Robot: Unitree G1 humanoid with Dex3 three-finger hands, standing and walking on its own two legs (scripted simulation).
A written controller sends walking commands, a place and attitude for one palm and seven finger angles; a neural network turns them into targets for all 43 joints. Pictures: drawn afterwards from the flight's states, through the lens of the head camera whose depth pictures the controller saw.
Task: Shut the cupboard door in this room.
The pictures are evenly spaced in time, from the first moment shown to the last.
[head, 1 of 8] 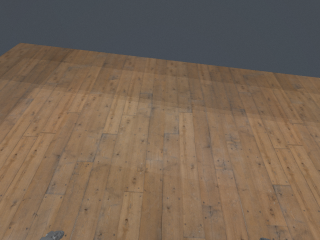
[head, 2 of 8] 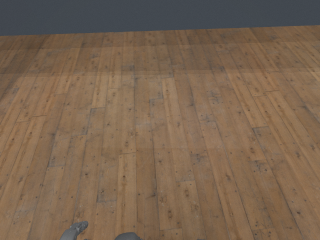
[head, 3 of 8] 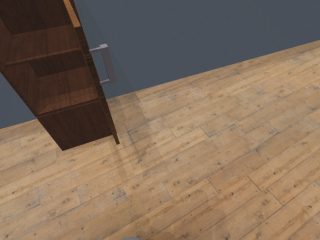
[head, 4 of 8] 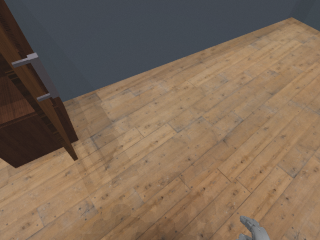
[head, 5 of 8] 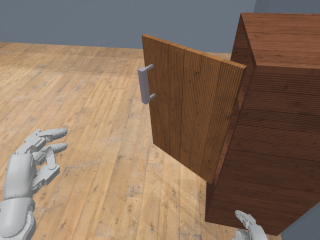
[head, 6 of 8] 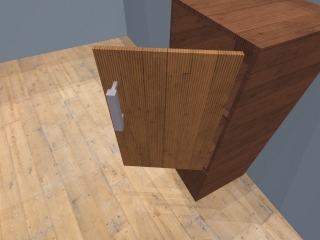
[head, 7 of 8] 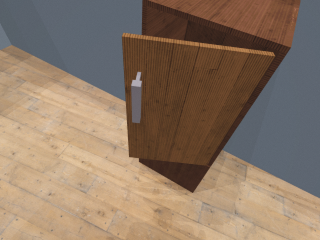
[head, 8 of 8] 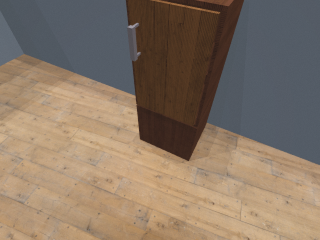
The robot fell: no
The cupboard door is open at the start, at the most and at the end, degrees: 93 93 0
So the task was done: yes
